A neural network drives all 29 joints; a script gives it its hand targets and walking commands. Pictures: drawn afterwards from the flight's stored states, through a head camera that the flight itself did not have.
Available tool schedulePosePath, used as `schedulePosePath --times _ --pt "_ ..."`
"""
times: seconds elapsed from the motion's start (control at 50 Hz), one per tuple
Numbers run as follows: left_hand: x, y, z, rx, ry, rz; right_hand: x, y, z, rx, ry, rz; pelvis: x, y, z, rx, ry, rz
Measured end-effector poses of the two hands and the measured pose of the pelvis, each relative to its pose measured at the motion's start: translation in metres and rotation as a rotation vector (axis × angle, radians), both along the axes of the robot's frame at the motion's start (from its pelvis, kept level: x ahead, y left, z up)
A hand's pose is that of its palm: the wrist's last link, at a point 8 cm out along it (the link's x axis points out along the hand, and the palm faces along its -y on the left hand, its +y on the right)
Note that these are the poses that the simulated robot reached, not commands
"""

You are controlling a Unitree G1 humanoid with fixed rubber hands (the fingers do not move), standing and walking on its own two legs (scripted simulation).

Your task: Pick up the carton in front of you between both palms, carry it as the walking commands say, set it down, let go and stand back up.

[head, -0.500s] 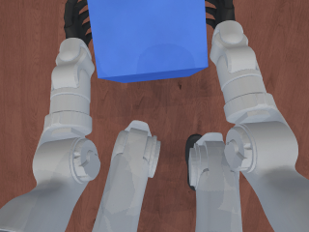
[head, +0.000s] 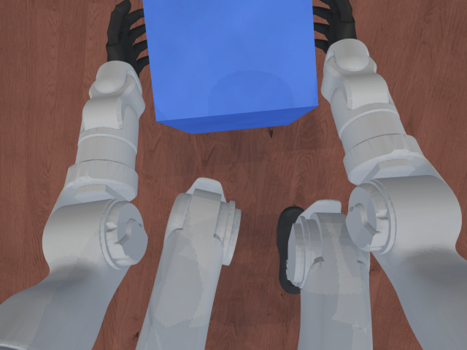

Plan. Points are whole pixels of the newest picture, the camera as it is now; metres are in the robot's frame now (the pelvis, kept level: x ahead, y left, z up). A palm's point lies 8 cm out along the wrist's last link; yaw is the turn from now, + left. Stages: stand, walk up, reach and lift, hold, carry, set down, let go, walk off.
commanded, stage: set down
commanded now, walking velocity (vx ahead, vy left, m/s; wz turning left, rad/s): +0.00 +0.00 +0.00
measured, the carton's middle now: (233, 64) +0.51 +0.08 -0.24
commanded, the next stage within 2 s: let go in 1.84 s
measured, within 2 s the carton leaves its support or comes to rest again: rests again in 0.56 s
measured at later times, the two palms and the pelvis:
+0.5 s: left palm (126, 64) +0.48 +0.23 -0.17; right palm (340, 42) +0.54 -0.07 -0.17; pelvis +0.00 +0.00 -0.01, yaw +1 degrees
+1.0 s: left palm (79, 55) +0.47 +0.28 -0.13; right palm (363, 25) +0.55 -0.09 -0.13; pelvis -0.01 +0.00 +0.00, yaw +2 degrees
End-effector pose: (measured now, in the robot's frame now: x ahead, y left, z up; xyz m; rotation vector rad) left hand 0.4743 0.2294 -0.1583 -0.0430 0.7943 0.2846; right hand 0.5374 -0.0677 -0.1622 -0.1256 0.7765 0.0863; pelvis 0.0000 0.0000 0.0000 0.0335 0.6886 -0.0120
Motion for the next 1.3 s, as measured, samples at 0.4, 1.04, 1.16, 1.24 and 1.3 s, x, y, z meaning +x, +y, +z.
schedulePosePath --times 0.4,1.04,1.16,1.24,1.3 --pt "0.002 0.002 -0.008 -0.015 -0.003 -0.04 0.004 -0.004 -0.007 0.016 0.004 0.038 -0.003 -0.002 -0.008 0.005 -0.03 0.007" --pt "-0.004 0.05 0.046 0.04 -0.15 0.059 0.016 -0.017 0.048 -0.013 -0.152 0.008 -0.007 0.005 0.014 -0.026 -0.033 0.055" --pt "-0.01 0.051 0.092 0.037 -0.136 0.069 0.017 -0.019 0.096 -0.017 -0.124 -0.008 -0.002 0.005 0.05 -0.029 0.034 0.063" --pt "-0.01 0.05 0.116 0.042 -0.141 0.065 0.018 -0.024 0.119 -0.016 -0.126 -0.012 0.0 0.005 0.07 -0.03 0.07 0.063" --pt "-0.008 0.05 0.132 0.047 -0.147 0.06 0.018 -0.028 0.133 -0.015 -0.133 -0.013 0.002 0.004 0.082 -0.029 0.088 0.061"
